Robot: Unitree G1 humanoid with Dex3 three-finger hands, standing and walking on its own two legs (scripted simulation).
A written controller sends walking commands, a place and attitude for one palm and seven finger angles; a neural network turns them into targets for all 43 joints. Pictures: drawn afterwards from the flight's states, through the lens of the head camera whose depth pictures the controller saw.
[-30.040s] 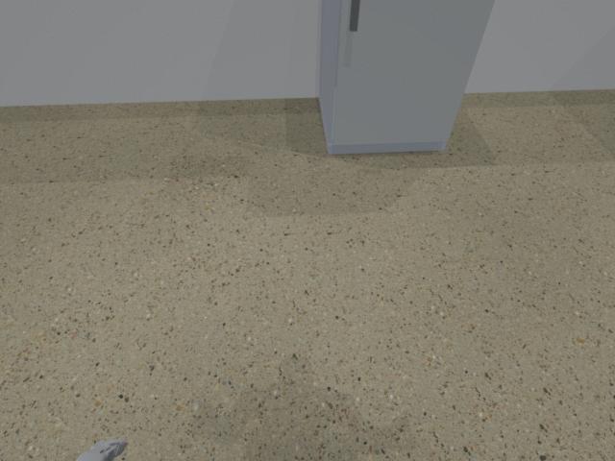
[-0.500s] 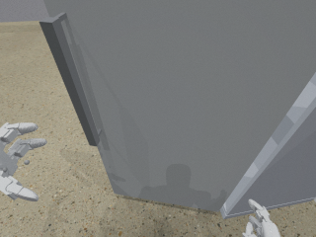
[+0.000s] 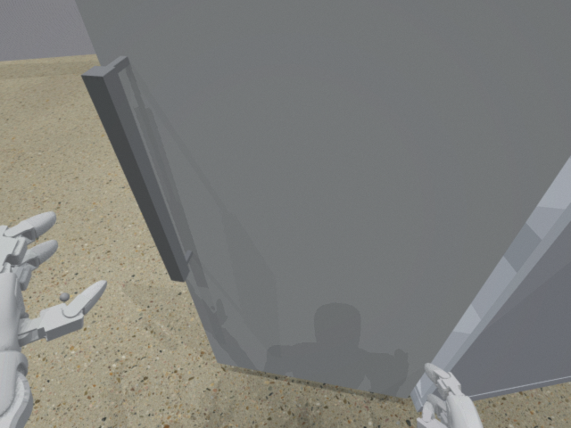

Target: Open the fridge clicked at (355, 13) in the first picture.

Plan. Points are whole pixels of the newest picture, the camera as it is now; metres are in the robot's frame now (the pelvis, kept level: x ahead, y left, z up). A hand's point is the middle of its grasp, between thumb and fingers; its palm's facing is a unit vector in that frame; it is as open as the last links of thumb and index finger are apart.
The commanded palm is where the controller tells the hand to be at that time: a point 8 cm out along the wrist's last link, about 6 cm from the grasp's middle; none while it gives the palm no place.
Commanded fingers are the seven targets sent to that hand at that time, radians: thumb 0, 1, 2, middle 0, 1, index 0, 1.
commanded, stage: draw the hand back to the body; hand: left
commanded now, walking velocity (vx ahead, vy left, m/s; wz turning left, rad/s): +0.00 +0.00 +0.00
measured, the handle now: (156, 190) +0.42 +0.28 +0.11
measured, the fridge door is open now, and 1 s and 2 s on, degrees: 70 70 70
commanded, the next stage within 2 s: step back with the hand held close in 0.56 s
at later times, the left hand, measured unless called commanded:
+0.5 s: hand (76, 308) +0.18 +0.25 +0.16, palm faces +0.47 -0.80 -0.38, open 7.5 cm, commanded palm +0.13 +0.29 +0.17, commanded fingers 0.00 0.90 0.90 -0.20 -0.30 -0.20 -0.30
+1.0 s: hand (65, 317) +0.17 +0.26 +0.15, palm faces +0.35 -0.81 -0.46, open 7.4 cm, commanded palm +0.11 +0.30 +0.17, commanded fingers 0.00 0.90 0.90 -0.20 -0.30 -0.20 -0.30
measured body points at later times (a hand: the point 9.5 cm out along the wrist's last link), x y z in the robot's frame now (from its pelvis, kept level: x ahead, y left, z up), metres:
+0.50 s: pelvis +0.00 -0.02 +0.00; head -0.03 -0.04 +0.45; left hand +0.15 +0.29 +0.18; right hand +0.19 -0.24 -0.08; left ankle +0.00 +0.09 -0.74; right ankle -0.03 -0.12 -0.74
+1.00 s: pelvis -0.03 +0.00 +0.00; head -0.02 +0.00 +0.45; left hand +0.15 +0.30 +0.18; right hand +0.15 -0.24 -0.07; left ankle +0.00 +0.09 -0.74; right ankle -0.03 -0.12 -0.74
